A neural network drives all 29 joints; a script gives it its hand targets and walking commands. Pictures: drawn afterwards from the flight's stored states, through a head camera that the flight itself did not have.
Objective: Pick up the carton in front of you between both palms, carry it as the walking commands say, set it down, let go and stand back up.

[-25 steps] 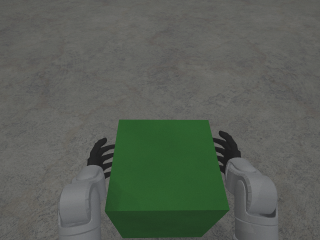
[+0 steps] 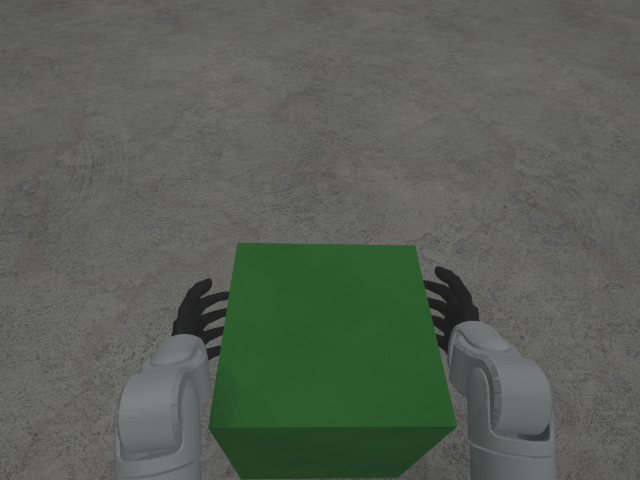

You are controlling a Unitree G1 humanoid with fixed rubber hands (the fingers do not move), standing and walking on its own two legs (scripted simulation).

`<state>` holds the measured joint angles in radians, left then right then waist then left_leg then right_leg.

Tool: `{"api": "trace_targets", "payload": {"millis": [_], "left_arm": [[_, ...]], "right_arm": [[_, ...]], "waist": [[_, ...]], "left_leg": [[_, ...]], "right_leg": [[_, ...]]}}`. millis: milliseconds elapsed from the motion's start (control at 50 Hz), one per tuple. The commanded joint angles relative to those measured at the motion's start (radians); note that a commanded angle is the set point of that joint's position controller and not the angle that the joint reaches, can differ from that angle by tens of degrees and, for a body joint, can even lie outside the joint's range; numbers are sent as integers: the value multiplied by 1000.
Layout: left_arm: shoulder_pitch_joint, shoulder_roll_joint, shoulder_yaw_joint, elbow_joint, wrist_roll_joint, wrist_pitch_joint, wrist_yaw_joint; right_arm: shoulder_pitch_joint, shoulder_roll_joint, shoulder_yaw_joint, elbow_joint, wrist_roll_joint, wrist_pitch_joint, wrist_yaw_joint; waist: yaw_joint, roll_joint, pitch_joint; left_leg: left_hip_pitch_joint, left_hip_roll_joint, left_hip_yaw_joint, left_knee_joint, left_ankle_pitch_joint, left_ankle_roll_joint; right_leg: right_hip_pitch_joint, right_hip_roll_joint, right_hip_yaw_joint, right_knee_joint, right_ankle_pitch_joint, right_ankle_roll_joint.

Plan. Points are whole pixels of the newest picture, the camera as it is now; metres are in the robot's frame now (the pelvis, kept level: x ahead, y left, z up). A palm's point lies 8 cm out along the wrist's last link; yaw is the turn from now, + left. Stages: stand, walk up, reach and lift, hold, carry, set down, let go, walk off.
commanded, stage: carry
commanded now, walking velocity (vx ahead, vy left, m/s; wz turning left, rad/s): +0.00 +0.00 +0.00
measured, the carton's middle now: (323, 368) +0.26 +0.00 +0.00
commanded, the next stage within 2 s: hold in 1.84 s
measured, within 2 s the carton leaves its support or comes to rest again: neither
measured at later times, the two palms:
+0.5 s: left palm (218, 317) +0.31 +0.13 +0.06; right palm (460, 306) +0.32 -0.17 +0.06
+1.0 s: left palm (220, 337) +0.30 +0.13 +0.03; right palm (458, 327) +0.30 -0.17 +0.04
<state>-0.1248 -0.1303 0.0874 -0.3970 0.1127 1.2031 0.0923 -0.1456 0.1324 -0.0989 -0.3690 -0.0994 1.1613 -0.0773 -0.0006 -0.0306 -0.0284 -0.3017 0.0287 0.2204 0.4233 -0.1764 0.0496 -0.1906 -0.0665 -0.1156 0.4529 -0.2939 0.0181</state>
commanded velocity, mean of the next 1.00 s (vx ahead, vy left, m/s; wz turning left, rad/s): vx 0.00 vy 0.00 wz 0.00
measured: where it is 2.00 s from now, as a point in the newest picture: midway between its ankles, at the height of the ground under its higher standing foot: outside the picture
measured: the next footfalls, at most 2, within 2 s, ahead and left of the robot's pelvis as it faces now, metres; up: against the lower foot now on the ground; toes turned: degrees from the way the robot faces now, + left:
none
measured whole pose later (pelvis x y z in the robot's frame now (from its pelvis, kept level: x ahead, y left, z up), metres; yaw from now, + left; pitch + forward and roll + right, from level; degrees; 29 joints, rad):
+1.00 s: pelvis +0.00 -0.02 +0.00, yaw +0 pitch +2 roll +0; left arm -0.23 -0.15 0.19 0.21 0.25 0.70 0.02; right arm -0.25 0.15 -0.22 0.22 -0.26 0.67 0.00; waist 0.00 -0.01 -0.08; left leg -0.31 0.07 0.20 0.51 -0.23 0.02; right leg -0.18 -0.03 -0.13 0.50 -0.35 -0.01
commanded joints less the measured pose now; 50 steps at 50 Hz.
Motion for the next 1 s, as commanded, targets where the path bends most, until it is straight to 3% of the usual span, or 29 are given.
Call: {"api": "trace_targets", "payload": {"millis": [0, 60, 180, 360, 540, 660, 800, 900, 980], "left_arm": [[-465, -879, -714, -98, -411, -3, -255], [-407, -845, -689, -21, -388, 19, -258], [-478, -886, -690, 32, -389, 8, -267], [-477, -898, -703, 89, -356, -96, -270], [-433, -826, -656, 156, -280, -234, -264], [-460, -780, -571, 247, -197, -351, -257], [-542, -794, -419, 465, -94, -501, -264], [-607, -872, -416, 532, -86, -568, -283], [-597, -903, -462, 502, -114, -555, -289]], "right_arm": [[-367, 895, 705, -50, 381, 33, 249], [-340, 856, 694, 8, 363, 58, 246], [-415, 902, 704, 59, 370, 51, 257], [-394, 913, 703, 133, 321, -53, 258], [-348, 842, 646, 199, 242, -189, 252], [-379, 796, 561, 294, 167, -303, 251], [-458, 802, 405, 511, 57, -452, 263], [-517, 879, 400, 582, 46, -519, 281], [-501, 909, 442, 553, 72, -505, 285]], "waist": [[-3, 17, -367], [2, -5, -356], [5, -3, -312], [5, 17, -343], [2, 1, -331], [2, 22, -287], [2, 27, -262], [1, 23, -281], [0, 25, -305]], "left_leg": [[229, 148, -113, 59, 468, -19], [206, 139, -109, 124, 593, -16], [168, 124, -95, 130, 526, -39], [220, 133, -102, 133, 556, -28], [175, 136, -107, 144, 393, -25], [169, 146, -119, 101, 340, -25], [162, 150, -130, 57, 232, -24], [166, 148, -137, 45, 204, -22], [171, 149, -138, 47, 217, -21]], "right_leg": [[77, -115, 56, 7, 480, 3], [79, -103, 50, 46, 658, 3], [75, -101, 48, 40, 729, 1], [80, -90, 52, 47, 666, -2], [87, -106, 62, 46, 627, -20], [46, -93, 61, 14, 435, -29], [8, -91, 74, -25, 276, -39], [3, -90, 80, -33, 236, -45], [8, -89, 79, -25, 242, -46]]}}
